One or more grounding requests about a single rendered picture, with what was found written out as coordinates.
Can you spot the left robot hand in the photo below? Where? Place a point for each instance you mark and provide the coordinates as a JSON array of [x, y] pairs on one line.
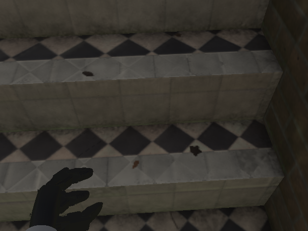
[[52, 200]]

